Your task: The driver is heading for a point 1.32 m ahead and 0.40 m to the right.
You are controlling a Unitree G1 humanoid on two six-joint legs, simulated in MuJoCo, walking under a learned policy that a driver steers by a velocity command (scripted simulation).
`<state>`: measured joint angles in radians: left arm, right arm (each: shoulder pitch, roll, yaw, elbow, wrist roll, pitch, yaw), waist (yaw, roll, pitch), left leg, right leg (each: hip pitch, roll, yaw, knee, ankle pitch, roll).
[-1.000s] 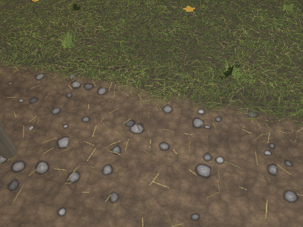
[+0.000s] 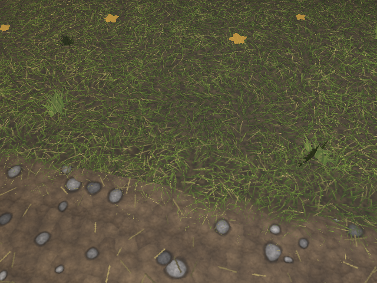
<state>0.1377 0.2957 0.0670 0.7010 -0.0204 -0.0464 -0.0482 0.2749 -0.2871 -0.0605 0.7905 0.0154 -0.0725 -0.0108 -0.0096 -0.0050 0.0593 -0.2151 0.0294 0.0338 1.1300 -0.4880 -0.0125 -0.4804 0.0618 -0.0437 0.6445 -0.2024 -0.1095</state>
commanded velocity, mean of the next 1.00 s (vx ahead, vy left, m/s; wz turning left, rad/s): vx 0.50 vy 0.00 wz -0.54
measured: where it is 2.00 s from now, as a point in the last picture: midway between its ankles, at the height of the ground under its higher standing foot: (288, 150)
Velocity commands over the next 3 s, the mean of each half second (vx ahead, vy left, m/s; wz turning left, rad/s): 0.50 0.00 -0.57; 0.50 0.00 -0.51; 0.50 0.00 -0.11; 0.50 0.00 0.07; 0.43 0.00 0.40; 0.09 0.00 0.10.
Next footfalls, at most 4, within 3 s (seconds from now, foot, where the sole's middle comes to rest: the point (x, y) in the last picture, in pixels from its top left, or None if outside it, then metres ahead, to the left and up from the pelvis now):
0.40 left None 0.42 0.11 -0.75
0.92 right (268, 244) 0.56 -0.25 -0.75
1.46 left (250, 154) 0.95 -0.23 -0.75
1.98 right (331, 135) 1.05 -0.60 -0.75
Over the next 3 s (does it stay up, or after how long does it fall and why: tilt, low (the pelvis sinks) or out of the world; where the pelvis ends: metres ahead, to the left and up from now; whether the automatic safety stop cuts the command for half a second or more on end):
stays up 1.29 -0.53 0.02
